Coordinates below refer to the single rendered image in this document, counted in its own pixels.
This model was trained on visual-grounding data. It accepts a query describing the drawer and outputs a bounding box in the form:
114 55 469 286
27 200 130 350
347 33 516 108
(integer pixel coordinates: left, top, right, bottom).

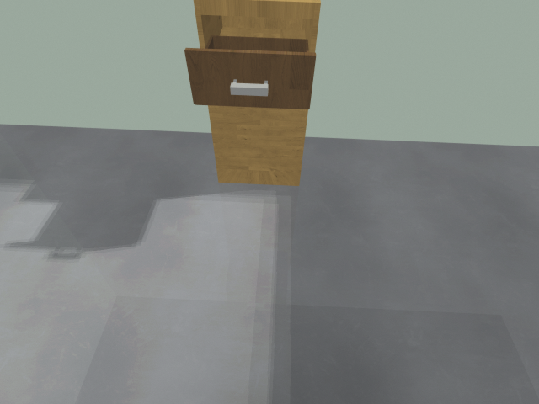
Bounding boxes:
184 35 316 109

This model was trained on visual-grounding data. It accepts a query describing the handle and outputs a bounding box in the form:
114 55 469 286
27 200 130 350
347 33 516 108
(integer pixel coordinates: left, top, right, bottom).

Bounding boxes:
230 79 269 96

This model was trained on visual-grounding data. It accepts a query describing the cabinet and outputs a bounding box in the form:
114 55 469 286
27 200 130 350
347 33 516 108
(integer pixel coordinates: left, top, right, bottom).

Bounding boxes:
194 0 321 186

